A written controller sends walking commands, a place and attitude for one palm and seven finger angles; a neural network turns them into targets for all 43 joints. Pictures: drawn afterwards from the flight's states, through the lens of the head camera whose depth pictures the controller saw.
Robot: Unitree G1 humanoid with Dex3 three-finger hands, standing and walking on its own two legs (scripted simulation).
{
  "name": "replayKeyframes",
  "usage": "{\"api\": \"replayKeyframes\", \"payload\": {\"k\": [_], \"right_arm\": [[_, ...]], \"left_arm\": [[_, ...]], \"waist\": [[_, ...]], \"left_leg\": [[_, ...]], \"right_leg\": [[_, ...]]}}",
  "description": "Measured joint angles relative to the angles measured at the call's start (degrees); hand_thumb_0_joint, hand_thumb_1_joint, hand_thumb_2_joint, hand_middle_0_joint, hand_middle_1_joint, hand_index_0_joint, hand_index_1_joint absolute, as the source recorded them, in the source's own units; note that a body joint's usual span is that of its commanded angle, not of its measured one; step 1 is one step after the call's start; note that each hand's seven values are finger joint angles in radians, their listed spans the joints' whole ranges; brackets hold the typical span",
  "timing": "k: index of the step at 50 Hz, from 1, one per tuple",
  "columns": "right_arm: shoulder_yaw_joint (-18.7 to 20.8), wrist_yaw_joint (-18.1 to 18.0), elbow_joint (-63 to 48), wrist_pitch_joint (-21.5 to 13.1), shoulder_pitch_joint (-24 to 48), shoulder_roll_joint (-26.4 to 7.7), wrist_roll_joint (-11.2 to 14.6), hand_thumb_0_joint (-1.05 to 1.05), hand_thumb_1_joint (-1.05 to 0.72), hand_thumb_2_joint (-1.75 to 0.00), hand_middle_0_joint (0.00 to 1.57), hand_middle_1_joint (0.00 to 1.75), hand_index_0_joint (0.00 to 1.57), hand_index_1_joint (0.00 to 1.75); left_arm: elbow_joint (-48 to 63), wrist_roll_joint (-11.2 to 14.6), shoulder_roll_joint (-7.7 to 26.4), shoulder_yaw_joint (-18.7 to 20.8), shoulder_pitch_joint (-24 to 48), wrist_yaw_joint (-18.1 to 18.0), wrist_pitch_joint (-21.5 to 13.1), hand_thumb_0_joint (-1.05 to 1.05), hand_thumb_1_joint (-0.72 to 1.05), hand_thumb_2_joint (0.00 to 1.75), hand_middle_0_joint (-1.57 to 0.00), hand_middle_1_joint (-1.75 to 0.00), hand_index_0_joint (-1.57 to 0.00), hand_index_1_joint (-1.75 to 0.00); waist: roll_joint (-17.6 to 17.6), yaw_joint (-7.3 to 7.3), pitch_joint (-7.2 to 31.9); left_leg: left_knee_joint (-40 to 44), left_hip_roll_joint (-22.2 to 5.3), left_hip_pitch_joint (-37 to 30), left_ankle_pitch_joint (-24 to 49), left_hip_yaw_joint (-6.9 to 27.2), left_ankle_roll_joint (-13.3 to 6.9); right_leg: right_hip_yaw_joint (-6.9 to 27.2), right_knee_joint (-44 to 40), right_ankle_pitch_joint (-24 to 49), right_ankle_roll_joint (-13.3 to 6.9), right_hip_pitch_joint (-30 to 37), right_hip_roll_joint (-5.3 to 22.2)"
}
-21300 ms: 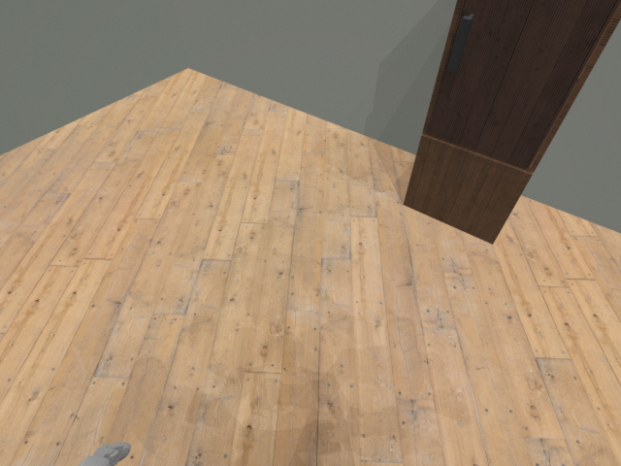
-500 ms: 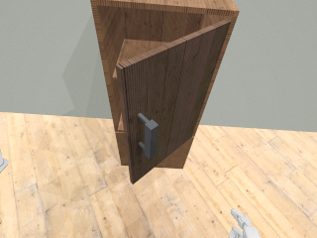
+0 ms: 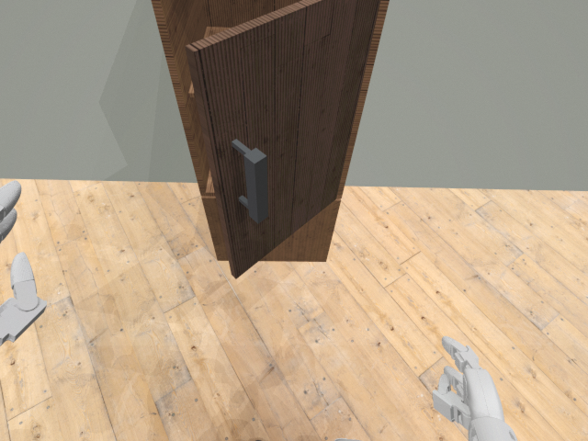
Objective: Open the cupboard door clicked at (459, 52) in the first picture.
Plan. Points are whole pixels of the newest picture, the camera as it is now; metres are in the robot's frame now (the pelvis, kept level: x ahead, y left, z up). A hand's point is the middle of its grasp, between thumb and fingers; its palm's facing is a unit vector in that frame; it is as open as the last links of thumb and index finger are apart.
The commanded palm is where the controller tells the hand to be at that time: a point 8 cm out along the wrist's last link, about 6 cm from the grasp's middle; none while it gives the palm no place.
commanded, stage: stop stepping back and stand still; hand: left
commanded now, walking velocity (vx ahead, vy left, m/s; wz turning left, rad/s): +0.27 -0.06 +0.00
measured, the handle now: (248, 182) +0.51 +0.12 +0.00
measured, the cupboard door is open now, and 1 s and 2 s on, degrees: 44 44 44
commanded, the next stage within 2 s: let the arm hang, fingers relaxed in 0.78 s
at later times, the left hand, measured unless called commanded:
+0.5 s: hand out of the picture +0.07 +0.23 +0.15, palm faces +0.48 -0.76 -0.43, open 7.4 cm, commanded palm +0.01 +0.27 +0.17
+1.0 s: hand out of the picture +0.06 +0.24 -0.01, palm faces +0.28 -0.86 -0.42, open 7.4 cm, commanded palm none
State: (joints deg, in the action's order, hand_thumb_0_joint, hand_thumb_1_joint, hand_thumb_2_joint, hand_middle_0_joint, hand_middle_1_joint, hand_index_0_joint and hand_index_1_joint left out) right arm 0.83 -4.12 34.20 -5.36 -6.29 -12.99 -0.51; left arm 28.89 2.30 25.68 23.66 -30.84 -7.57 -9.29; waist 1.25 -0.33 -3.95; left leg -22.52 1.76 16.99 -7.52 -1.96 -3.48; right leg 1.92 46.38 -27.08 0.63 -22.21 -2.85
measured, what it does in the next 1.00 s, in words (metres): walks backwards: right foot, then left foot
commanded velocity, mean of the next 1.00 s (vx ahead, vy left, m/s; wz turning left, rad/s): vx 0.17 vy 0.03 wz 0.00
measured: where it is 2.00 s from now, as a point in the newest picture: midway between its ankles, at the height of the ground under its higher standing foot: outside the picture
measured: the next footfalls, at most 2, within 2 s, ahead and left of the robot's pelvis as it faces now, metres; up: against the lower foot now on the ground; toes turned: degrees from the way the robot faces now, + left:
right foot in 0.20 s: -0.05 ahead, -0.13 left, +0.00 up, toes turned +0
left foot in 0.52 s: -0.07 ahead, +0.10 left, +0.00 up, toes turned +7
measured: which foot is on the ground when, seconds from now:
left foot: down 0.00-0.20, up 0.22-0.50, down 0.52-1.00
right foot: up 0.00-0.18, down 0.20-0.88, up 0.90-1.00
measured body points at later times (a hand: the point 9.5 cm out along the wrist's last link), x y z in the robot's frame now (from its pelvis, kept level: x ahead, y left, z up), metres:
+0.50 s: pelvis -0.11 -0.04 +0.00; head -0.13 -0.05 +0.45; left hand +0.04 +0.26 +0.17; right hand +0.04 -0.31 -0.09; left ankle -0.16 +0.10 -0.74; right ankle -0.09 -0.13 -0.74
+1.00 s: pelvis -0.13 -0.02 -0.02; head -0.12 -0.04 +0.43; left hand +0.04 +0.29 +0.02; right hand +0.03 -0.25 -0.14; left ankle -0.11 +0.10 -0.74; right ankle -0.11 -0.16 -0.69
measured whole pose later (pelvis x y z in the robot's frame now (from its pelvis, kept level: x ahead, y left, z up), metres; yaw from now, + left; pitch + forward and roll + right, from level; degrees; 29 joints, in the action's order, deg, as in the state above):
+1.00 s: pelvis -0.13 -0.02 -0.02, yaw +8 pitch +1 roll +0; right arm 0.5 -0.6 42.8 -3.6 -12.6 -14.7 -2.9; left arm -7.0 -1.7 16.4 10.6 -18.1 -2.2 -0.2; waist -4.0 2.4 1.5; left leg -36.2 0.2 20.7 -16.1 0.5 -1.0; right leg 1.3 58.1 -30.0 0.9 -27.3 1.1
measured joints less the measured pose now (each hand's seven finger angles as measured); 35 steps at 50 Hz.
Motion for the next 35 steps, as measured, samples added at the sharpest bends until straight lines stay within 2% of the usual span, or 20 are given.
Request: {"api": "replayKeyframes", "payload": {"k": [5, 7, 9, 10, 12, 14, 16, 18, 23, 25, 26, 28, 30, 31, 33, 35], "right_arm": [[-1.7, 0.6, -0.7, -2.0, -3.0, 2.8, 0.0, 0.02, -0.91, -0.9, 0.2, 0.3, 0.21, 0.3], [-2.4, 0.4, -0.6, -2.1, -4.6, 3.8, -0.1, 0.02, -0.91, -0.9, 0.2, 0.3, 0.21, 0.3], [-2.8, 0.1, -0.4, -2.0, -6.2, 4.5, -0.2, 0.02, -0.91, -0.9, 0.2, 0.3, 0.21, 0.3], [-3.0, 0.1, -0.3, -1.8, -6.8, 4.7, -0.3, 0.02, -0.91, -0.9, 0.2, 0.3, 0.21, 0.3], [-2.9, 0.2, 1.5, -1.0, -6.4, 3.7, -0.5, 0.02, -0.9, -0.9, 0.2, 0.3, 0.21, 0.3], [-2.6, 0.4, 4.3, -0.3, -6.5, 2.6, -0.8, 0.02, -0.9, -0.9, 0.2, 0.3, 0.21, 0.3], [-2.2, 0.3, 5.7, 0.1, -7.9, 1.8, -0.6, 0.02, -0.9, -0.9, 0.2, 0.3, 0.21, 0.3], [-1.8, -0.2, 6.1, -0.1, -9.4, 0.9, -0.4, 0.02, -0.9, -0.9, 0.2, 0.3, 0.21, 0.3], [0.1, -2.0, 5.6, -1.6, -10.9, -1.9, -0.4, 0.02, -0.91, -0.9, 0.2, 0.3, 0.21, 0.3], [0.7, -2.2, 4.5, -2.1, -11.0, -2.9, -0.4, 0.02, -0.91, -0.9, 0.2, 0.3, 0.21, 0.3], [1.0, -2.3, 3.8, -2.4, -10.8, -3.1, -0.4, 0.02, -0.91, -0.9, 0.2, 0.3, 0.21, 0.3], [1.1, -2.2, 3.2, -2.5, -10.0, -2.0, -0.2, 0.02, -0.91, -0.9, 0.2, 0.3, 0.2, 0.3], [0.6, -1.6, 2.8, -3.1, -10.0, -0.7, 0.0, 0.02, -0.91, -0.9, 0.2, 0.3, 0.2, 0.3], [0.3, -1.4, 2.7, -3.5, -10.2, -0.2, 0.0, 0.02, -0.91, -0.9, 0.2, 0.3, 0.2, 0.3], [-0.3, -1.1, 2.6, -4.0, -10.5, 0.4, 0.0, 0.02, -0.91, -0.9, 0.2, 0.3, 0.2, 0.3], [-0.7, -0.5, 3.2, -3.7, -10.1, 0.7, 0.2, 0.02, -0.91, -0.9, 0.2, 0.3, 0.2, 0.3]], "left_arm": [[5.4, -0.1, 0.8, -0.9, -4.2, -0.3, 1.6, 0.02, 0.89, 0.9, -0.21, -0.3, -0.22, -0.3], [6.2, -0.2, 1.7, 0.1, -5.7, -0.8, 1.5, 0.02, 0.89, 0.9, -0.21, -0.3, -0.22, -0.3], [5.3, -0.4, 2.5, 1.3, -5.7, -1.4, 1.2, 0.02, 0.88, 0.9, -0.21, -0.3, -0.22, -0.3], [4.8, -0.5, 3.0, 2.1, -5.5, -1.7, 1.0, 0.02, 0.88, 0.9, -0.21, -0.3, -0.22, -0.3], [3.1, -0.4, 1.3, 2.1, -3.8, -1.8, 0.7, 0.02, 0.88, 0.9, -0.21, -0.3, -0.22, -0.3], [1.1, -0.4, -0.7, 1.4, -2.2, -1.4, 0.1, 0.02, 0.88, 0.9, -0.21, -0.3, -0.22, -0.3], [-1.7, -0.5, -2.3, 0.4, -0.7, -1.0, -0.6, 0.02, 0.88, 0.9, -0.21, -0.3, -0.22, -0.3], [-4.7, -0.9, -3.7, -0.7, 0.9, -1.0, -1.0, 0.02, 0.89, 0.9, -0.21, -0.3, -0.22, -0.3], [-7.6, -1.9, -5.4, -3.6, 1.8, -1.1, -0.5, 0.02, 0.89, 0.9, -0.21, -0.3, -0.21, -0.3], [-5.6, -1.8, -5.2, -3.6, 0.8, -1.1, -0.4, 0.02, 0.89, 0.9, -0.21, -0.3, -0.21, -0.3], [-4.3, -1.7, -4.6, -3.2, 0.3, -1.2, -0.7, 0.02, 0.89, 0.9, -0.21, -0.3, -0.22, -0.3], [-2.4, -1.6, -2.7, -1.4, -0.6, -1.5, -1.0, 0.02, 0.88, 0.9, -0.21, -0.3, -0.22, -0.3], [-1.8, -1.7, -1.0, 0.4, -1.5, -1.6, -1.5, 0.02, 0.88, 0.9, -0.21, -0.3, -0.22, -0.3], [-1.8, -1.8, -0.6, 1.0, -1.5, -1.6, -1.6, 0.02, 0.88, 0.9, -0.21, -0.3, -0.22, -0.3], [-2.3, -2.1, -0.4, 1.4, -0.3, -1.7, -1.9, 0.02, 0.88, 0.9, -0.21, -0.3, -0.22, -0.3], [-2.9, -2.1, -0.8, 1.3, 1.3, -1.5, -2.5, 0.02, 0.88, 0.9, -0.21, -0.3, -0.22, -0.3]], "waist": [[0.6, 0.19, -0.1], [0.7, 0.25, 1.1], [0.8, 0.45, 2.6], [1.5, 0.43, 3.6], [0.6, -0.9, 4.1], [0.4, -1.74, 5.2], [1.0, -1.75, 7.1], [1.5, -1.25, 8.5], [0.6, 0.59, 9.1], [-0.3, 1.18, 8.3], [-0.7, 1.55, 7.6], [1.2, 1.55, 5.8], [2.0, 1.51, 5.5], [1.7, 1.56, 5.5], [0.0, 1.64, 5.2], [-1.8, 1.4, 4.8]], "left_leg": [[2.2, -1.0, 0.2, 4.1, 1.2, 1.2], [2.6, -1.3, 0.8, 4.7, 1.6, 1.6], [1.4, -1.2, 2.3, 2.2, 1.7, 2.4], [-1.0, -0.7, 4.3, -1.3, 1.1, 2.9], [-13.5, -0.5, 9.4, -8.5, 2.4, 4.0], [-27.0, -0.2, 12.8, -9.0, 2.6, 4.6], [-32.3, -0.8, 12.9, -7.8, 1.4, 4.9], [-30.1, -1.8, 10.2, -8.2, 0.2, 4.3], [-12.1, -3.6, -1.5, -13.5, -1.5, 1.8], [-4.9, -3.9, -6.4, -12.9, -1.2, 0.8], [-2.9, -4.2, -7.4, -10.0, -0.4, 1.5], [-5.1, -3.5, -7.4, -9.1, -1.1, 4.2], [-6.8, -3.4, -7.6, -10.9, -1.7, 5.5], [-7.6, -3.6, -7.6, -11.6, -1.6, 5.7], [-10.1, -4.6, -7.1, -13.0, -0.7, 5.8], [-16.1, -5.3, -4.4, -15.6, 0.4, 4.2]], "right_leg": [[-1.6, 1.0, 2.0, 0.6, 0.5, 1.4], [-2.9, -3.4, 1.5, 0.2, 3.8, 2.0], [-4.7, -11.0, 0.9, -0.6, 9.1, 2.5], [-4.5, -16.3, 0.0, -1.6, 11.5, 3.0], [-4.3, -18.6, 9.1, -3.5, 10.4, 2.8], [-3.9, -19.3, 12.5, -3.7, 9.8, 3.0], [-3.9, -21.1, 13.3, -3.3, 9.9, 3.8], [-4.1, -22.1, 14.0, -3.2, 9.6, 4.6], [-5.4, -20.6, 14.2, -2.8, 7.8, 5.2], [-6.1, -18.1, 13.3, -2.5, 6.4, 4.5], [-6.4, -16.0, 12.5, -2.4, 5.4, 4.2], [-5.3, -11.4, 10.4, -1.8, 4.1, 5.0], [-5.0, -8.8, 6.3, -1.1, 3.7, 4.8], [-5.1, -8.5, 5.9, -1.3, 3.9, 4.6], [-6.3, -10.2, 10.2, -2.2, 5.3, 3.8], [-7.3, -10.2, 10.6, -3.4, 5.4, 2.9]]}}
